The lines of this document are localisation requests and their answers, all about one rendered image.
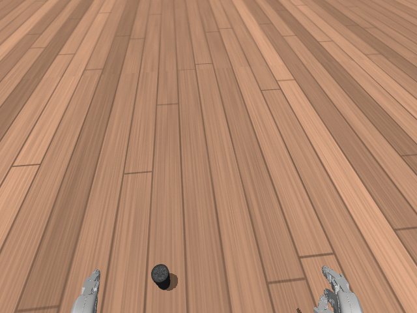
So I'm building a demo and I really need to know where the right robot hand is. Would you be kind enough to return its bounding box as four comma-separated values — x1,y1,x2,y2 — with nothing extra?
313,266,363,313

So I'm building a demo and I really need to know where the cup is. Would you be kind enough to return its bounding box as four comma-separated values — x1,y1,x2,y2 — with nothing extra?
151,264,170,290

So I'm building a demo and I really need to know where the left robot hand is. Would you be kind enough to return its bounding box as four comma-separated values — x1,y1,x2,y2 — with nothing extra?
71,269,100,313

